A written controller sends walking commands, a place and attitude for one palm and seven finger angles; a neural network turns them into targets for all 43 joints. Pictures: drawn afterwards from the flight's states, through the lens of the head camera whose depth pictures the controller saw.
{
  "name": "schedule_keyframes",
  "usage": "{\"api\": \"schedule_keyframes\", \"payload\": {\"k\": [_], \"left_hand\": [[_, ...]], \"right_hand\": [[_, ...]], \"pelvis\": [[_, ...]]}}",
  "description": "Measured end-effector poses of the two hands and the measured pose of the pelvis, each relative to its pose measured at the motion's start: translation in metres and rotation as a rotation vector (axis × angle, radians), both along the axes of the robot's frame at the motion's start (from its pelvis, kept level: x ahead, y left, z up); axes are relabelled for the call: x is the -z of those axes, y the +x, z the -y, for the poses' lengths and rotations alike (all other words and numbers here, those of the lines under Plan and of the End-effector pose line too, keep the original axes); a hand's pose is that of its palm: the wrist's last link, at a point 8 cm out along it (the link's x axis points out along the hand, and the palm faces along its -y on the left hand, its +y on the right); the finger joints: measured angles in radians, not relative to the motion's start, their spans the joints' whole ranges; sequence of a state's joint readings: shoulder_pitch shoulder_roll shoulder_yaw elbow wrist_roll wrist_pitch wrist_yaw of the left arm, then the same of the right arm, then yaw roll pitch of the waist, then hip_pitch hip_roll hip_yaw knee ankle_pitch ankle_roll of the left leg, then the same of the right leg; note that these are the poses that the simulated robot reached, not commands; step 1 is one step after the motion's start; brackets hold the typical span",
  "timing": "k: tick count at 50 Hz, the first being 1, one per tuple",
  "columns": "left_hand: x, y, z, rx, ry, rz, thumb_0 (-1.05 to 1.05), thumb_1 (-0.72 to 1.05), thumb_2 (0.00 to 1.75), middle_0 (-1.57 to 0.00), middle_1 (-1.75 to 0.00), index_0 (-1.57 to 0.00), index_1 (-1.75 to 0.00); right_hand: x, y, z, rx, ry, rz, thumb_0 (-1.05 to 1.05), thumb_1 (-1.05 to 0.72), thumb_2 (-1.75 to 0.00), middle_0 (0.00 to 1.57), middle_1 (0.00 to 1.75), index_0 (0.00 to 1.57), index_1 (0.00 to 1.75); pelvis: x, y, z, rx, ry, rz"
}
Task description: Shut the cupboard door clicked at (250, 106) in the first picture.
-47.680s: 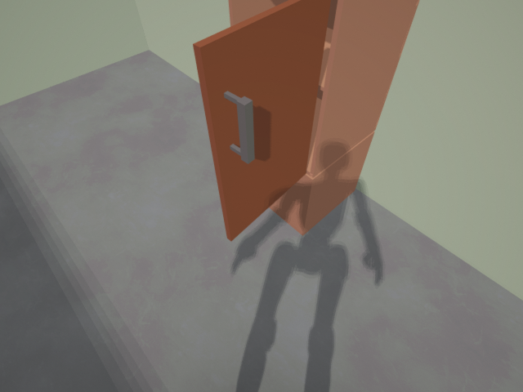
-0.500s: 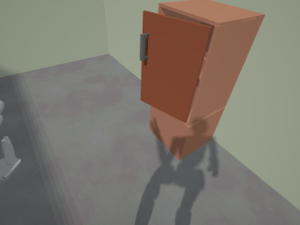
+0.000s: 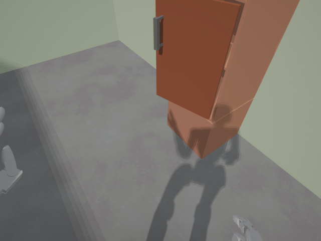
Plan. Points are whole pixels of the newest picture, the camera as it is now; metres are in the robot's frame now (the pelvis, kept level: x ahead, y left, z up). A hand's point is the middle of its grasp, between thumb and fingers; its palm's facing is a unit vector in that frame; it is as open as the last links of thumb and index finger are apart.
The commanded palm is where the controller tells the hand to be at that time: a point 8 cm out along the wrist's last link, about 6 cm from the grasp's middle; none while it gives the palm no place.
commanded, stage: stop stepping back and stand still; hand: left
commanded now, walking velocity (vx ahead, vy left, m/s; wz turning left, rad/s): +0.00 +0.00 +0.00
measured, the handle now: (159, 33) +0.99 +0.07 +0.08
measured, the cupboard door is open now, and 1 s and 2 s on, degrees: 18 18 18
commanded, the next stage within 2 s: let the arm hang, fingers relaxed in 0.38 s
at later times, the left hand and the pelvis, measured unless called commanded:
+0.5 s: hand (8, 173) +0.20 +0.29 +0.15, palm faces +0.40 -0.78 -0.48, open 7.4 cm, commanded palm none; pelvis +0.00 +0.03 +0.01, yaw +0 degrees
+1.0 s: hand out of the picture -0.05 +0.24 -0.16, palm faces +0.00 -0.97 -0.23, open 7.1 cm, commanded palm none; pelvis -0.04 +0.04 +0.01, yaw +0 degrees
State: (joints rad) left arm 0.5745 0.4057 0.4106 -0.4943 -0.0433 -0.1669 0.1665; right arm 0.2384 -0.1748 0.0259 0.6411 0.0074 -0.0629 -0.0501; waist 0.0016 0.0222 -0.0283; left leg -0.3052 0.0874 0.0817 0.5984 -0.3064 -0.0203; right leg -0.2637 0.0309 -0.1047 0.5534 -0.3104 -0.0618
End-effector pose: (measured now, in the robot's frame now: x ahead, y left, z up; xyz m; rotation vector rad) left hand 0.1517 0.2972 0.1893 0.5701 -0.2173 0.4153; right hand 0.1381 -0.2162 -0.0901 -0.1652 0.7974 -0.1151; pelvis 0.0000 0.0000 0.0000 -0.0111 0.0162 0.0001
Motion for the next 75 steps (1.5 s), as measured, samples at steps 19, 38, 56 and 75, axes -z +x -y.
{"api": "schedule_keyframes", "payload": {"k": [19, 38, 56, 75], "left_hand": [[0.000, 0.020, -0.017, 0.054, -0.009, -0.007, 0.01, 0.89, 0.90, -0.21, -0.30, -0.22, -0.30], [0.307, -0.106, 0.038, -0.015, -0.553, -1.297, 0.01, 0.91, 0.90, -0.20, -0.30, -0.20, -0.30], [0.309, -0.211, -0.009, -0.293, -0.561, -1.544, 0.00, 0.92, 0.90, -0.20, -0.30, -0.20, -0.30], [0.304, -0.120, -0.009, -0.164, -0.525, -1.380, 0.00, 0.91, 0.90, -0.20, -0.30, -0.20, -0.30]], "right_hand": [[-0.032, 0.019, 0.005, 0.069, -0.074, 0.083, 0.01, -0.91, -0.89, 0.20, 0.30, 0.20, 0.30], [0.028, -0.084, -0.003, 0.000, -0.053, -0.301, 0.01, -0.91, -0.89, 0.20, 0.30, 0.21, 0.30], [0.042, -0.188, -0.011, 0.114, -0.013, -0.601, 0.01, -0.91, -0.89, 0.20, 0.30, 0.20, 0.30], [0.027, -0.132, 0.010, 0.113, -0.067, -0.471, 0.00, -0.91, -0.89, 0.20, 0.30, 0.20, 0.30]], "pelvis": [[-0.007, 0.005, -0.019, 0.015, -0.002, -0.006], [0.000, -0.033, -0.040, 0.008, 0.018, 0.022], [-0.011, -0.037, -0.043, 0.011, 0.001, 0.041], [-0.015, -0.026, -0.044, 0.018, 0.009, 0.050]]}}
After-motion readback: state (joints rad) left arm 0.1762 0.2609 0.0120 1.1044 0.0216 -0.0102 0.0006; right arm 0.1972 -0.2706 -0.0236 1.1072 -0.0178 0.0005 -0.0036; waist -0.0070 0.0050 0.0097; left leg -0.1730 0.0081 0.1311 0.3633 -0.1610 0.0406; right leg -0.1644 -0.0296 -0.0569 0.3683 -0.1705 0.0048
